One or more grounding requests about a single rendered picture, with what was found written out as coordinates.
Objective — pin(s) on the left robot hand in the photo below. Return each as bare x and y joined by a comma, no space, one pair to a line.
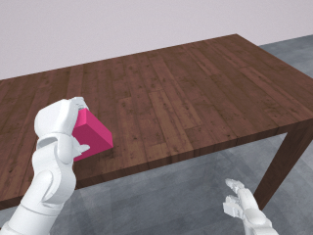
61,117

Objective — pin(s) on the table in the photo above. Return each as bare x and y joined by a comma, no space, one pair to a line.
163,106

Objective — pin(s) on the robot right forearm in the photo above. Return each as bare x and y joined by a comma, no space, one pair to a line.
256,223

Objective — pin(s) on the right robot hand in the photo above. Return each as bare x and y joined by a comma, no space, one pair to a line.
234,206

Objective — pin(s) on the sponge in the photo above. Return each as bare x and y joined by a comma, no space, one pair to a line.
88,130

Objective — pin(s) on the robot left forearm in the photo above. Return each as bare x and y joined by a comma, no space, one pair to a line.
52,184

